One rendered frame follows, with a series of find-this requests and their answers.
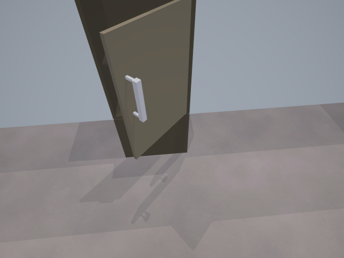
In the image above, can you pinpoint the cupboard door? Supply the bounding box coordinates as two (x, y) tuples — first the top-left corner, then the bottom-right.
(100, 0), (191, 160)

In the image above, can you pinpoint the handle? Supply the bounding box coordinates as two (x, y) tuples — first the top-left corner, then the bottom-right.
(125, 75), (147, 122)

